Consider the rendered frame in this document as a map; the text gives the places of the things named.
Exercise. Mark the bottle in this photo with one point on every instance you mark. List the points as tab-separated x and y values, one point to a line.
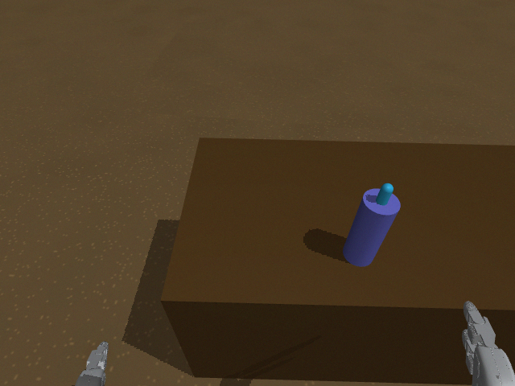
375	215

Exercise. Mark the left robot hand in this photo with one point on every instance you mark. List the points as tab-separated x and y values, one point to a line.
94	375

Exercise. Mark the right robot hand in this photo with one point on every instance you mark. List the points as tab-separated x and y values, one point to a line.
488	364

